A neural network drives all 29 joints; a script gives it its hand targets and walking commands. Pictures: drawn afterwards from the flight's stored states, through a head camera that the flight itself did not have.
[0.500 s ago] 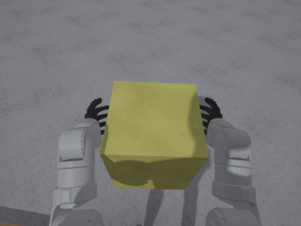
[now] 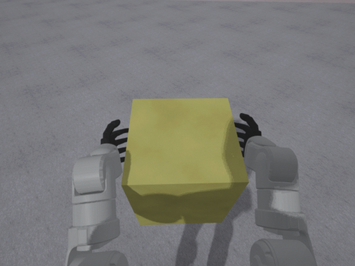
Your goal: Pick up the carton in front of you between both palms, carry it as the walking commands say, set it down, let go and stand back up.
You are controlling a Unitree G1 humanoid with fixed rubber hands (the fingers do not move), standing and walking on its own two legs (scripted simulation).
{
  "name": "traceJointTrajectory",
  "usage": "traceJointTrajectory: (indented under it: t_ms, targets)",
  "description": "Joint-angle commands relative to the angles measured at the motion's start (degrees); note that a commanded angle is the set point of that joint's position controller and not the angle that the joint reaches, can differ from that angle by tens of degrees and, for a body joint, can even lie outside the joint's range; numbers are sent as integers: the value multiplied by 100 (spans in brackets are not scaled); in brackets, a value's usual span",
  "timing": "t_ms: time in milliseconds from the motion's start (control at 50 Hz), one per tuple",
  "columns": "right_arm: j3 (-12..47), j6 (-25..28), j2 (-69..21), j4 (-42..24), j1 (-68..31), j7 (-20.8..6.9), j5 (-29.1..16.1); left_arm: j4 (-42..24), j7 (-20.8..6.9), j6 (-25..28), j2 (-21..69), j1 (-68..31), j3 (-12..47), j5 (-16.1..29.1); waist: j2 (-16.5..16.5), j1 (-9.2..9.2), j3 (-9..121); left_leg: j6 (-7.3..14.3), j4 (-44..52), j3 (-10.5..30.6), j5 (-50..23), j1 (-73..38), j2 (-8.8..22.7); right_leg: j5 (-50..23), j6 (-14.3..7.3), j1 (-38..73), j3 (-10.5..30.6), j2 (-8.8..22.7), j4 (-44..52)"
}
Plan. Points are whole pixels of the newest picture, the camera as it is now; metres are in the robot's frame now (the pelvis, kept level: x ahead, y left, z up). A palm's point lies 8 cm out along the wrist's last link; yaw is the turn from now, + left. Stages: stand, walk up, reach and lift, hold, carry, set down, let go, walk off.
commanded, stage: carry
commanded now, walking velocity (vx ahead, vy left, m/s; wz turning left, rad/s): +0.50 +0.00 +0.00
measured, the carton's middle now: (181, 166) +0.35 -0.02 +0.06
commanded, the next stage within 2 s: none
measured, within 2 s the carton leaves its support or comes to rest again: neither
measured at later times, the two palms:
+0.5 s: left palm (123, 93) +0.64 +0.15 +0.08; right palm (215, 90) +0.63 -0.15 +0.08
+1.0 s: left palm (139, 56) +0.87 +0.11 +0.09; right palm (213, 53) +0.87 -0.19 +0.09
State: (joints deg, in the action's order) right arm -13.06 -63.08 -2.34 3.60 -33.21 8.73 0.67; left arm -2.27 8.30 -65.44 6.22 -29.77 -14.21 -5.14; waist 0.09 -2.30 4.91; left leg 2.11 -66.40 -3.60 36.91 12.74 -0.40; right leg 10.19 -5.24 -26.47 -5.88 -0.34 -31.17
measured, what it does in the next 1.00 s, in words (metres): walks ahead: left foot, then right foot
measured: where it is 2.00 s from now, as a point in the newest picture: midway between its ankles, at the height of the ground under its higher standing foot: (174, 143)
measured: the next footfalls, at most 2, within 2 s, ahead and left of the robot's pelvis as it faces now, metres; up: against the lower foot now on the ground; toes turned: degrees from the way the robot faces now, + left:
left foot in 0.42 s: +0.44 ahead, +0.07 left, +0.00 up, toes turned +4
right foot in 0.96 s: +0.74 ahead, -0.13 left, +0.00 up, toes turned -11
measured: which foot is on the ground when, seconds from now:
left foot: up 0.00-0.40, down 0.42-0.98, up 1.00-1.00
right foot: down 0.00-0.44, up 0.46-0.94, down 0.96-1.00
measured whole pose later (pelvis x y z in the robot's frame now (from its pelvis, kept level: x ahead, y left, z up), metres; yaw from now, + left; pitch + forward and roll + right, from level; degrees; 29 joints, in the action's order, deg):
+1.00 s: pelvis +0.61 -0.03 +0.00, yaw +0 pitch +3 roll -2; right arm -8.8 -67.9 -7.6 -18.4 -9.4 6.3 4.1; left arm -17.2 8.1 -68.9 7.8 -10.1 -5.7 -3.3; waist 2.5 1.1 7.2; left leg 0.2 -40.5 -3.4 26.4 4.6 2.7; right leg 6.8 -4.0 -25.6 -13.0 1.0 -29.4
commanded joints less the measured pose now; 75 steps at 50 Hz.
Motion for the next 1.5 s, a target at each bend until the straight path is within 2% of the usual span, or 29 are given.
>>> traceJointTrajectory:
  t_ms: [0,20,60,120,200,320,360,380,400,420,440,480,520,680,840,920,940,960,980,1040,1060,1120,1220,1340,1380,1420,1440,1460,1480]
  targets:
    - [3588,-176,-5288,-266,-3062,-582,-1523,56,-414,88,4089,-3037,3240,1360,-1412,676,2582,-19,-2226,448,-433,3782,-32,-301,-1267,4683,3987,2232,488]
    - [3561,-124,-5444,-415,-3253,-559,-1452,-39,-478,143,4511,-3284,3422,1522,-670,638,2220,-14,-1900,501,-821,3676,131,-41,-1081,3987,3717,2046,820]
    - [3586,36,-5792,-594,-3441,-578,-1358,-405,-633,355,5223,-3993,3884,1968,-312,556,2051,-19,-1316,635,-1297,3368,390,-1133,-943,3179,3038,1866,645]
    - [3737,316,-5986,-592,-3054,-592,-1195,-624,-785,657,5651,-4158,4305,2317,-607,525,2194,-110,-547,460,-1604,3252,455,-1105,-889,2928,2310,1507,708]
    - [3806,623,-5824,-563,-2294,-598,-897,-458,-880,932,5661,-3504,4542,2323,-521,667,2142,-117,461,150,-2044,3712,377,-2827,-869,3435,1865,1341,399]
    - [3987,832,-5473,-912,-2089,-664,-825,-472,-911,1123,5409,-3068,4651,2214,-673,781,1772,104,3152,-510,-3435,2307,-149,-4004,-441,3311,870,854,305]
    - [4016,810,-5266,-1067,-2051,-659,-884,-555,-856,1116,5219,-2934,4611,2139,-812,459,2027,247,3771,-647,-3801,970,-353,-4723,-173,3148,588,851,-401]
    - [3990,784,-5140,-1108,-1901,-646,-904,-648,-820,1087,5088,-2885,4597,2082,-684,49,2375,229,4257,-735,-4057,-255,-317,-4431,65,2784,284,787,-1131]
    - [3961,738,-5033,-1166,-1834,-642,-921,-753,-770,1045,4901,-2939,4543,1996,-236,-112,2636,286,4047,47,-3985,-1603,308,-2795,241,1690,280,691,-2112]
    - [3952,684,-4783,-1109,-1861,-607,-943,-677,-718,945,4841,-2629,4466,1924,1121,40,3343,1076,3834,2895,-4549,-3327,2255,1027,482,-125,409,-18,-3408]
    - [4020,620,-4833,-1010,-1709,-591,-1073,-746,-655,860,4489,-2577,4330,1871,1458,-92,3399,1510,4471,3913,-3585,-3520,2253,1963,454,-828,683,-388,-4319]
    - [4152,530,-4968,-1460,-2221,-628,-1434,-1012,-544,763,4523,-2903,4185,1829,572,-81,2627,1256,4582,3029,-3543,-2803,1921,1557,392,-1391,788,59,-4380]
    - [4302,434,-5100,-1701,-2659,-686,-1699,-1030,-482,658,4477,-2891,4052,1717,209,-13,2257,964,4779,2246,-4118,-2019,1673,1151,494,-1114,719,320,-3618]
    - [4076,-217,-4936,-1683,-1845,-860,-1734,-1219,-453,68,4383,-2014,4079,1470,647,105,1813,671,5225,992,-5223,-2219,1416,272,717,-1268,97,362,-1433]
    - [4089,-586,-5190,-1926,-622,-1044,-1230,-1700,-879,-339,5027,-1605,4753,1983,900,94,751,508,5310,233,-5396,-2130,1282,-675,560,-937,-369,276,129]
    - [4318,-614,-5532,-2337,-6,-1137,-1299,-2031,-1044,-394,5217,-971,4836,2081,701,239,1251,145,3702,-444,-6476,-1324,1045,-473,383,1513,-986,-206,736]
    - [4354,-629,-5506,-2450,106,-1151,-1322,-2008,-1084,-396,5245,-620,4781,2052,392,362,1639,-32,2695,-517,-5529,-375,900,-99,272,2835,-361,280,750]
    - [4449,-663,-5604,-2585,195,-1177,-1369,-1991,-1112,-378,5198,-401,4712,1975,-910,397,2281,-298,777,-492,-3744,1201,402,722,-398,4189,2326,2023,1068]
    - [4549,-666,-5662,-2789,174,-1232,-1426,-1929,-1137,-325,5401,-138,4744,1946,-1869,358,2237,-292,-273,-111,-1102,2472,-188,288,-926,4559,3784,2582,1766]
    - [4854,-496,-6186,-3002,132,-1361,-1643,-2388,-1256,-155,5909,-136,4881,2020,-250,338,1733,-57,-499,492,-1585,2608,695,-704,-637,3331,2191,2248,1717]
    - [4916,-434,-6274,-3014,210,-1382,-1675,-2474,-1271,-100,5965,-191,4943,2056,-180,301,1599,-81,-28,471,-1830,2387,833,-383,-414,2900,1769,2067,1900]
    - [5013,-285,-6258,-2955,674,-1357,-1566,-2602,-1319,-3,5783,147,4995,2070,-628,306,1452,-246,993,39,-2192,2078,733,20,-247,2514,900,1736,2222]
    - [4975,-261,-5794,-3026,1202,-1265,-1372,-2654,-1328,-1,5195,652,5009,1990,-678,299,867,-376,2692,-418,-2995,2318,665,-765,-237,2736,322,1484,2381]
    - [4919,-469,-5151,-3484,1081,-1162,-1448,-3040,-1176,-194,4564,627,4924,1973,-889,330,266,-212,3601,-736,-3457,2031,524,-1353,-56,2886,9,1491,2183]
    - [4812,-570,-4927,-3533,1086,-1123,-1455,-3117,-1112,-297,4365,619,4891,1963,-909,324,271,-105,3802,-925,-3275,1502,402,-1978,36,2899,-137,1492,1714]
    - [4610,-665,-4664,-3361,1108,-1074,-1417,-3149,-1035,-410,4083,425,4857,1967,-584,181,855,-38,4054,-1300,-2791,-364,-17,-2620,285,2306,-681,1115,20]
    - [4516,-704,-4559,-3319,1128,-1054,-1389,-3159,-1004,-473,3951,324,4838,1998,55,66,1338,134,4299,-126,-2006,-1598,744,-1595,487,1310,-700,894,-1277]
    - [4433,-714,-4466,-3219,1068,-1039,-1368,-3260,-983,-535,3954,210,4883,2058,1560,41,1884,933,5023,2692,-1160,-2749,2321,83,739,-331,-522,200,-3159]
    - [4442,-727,-4623,-3134,1090,-1049,-1416,-3218,-991,-562,4013,122,4945,2066,1689,100,1675,1103,5468,3318,-2081,-2702,2555,1712,650,-1137,160,40,-4054]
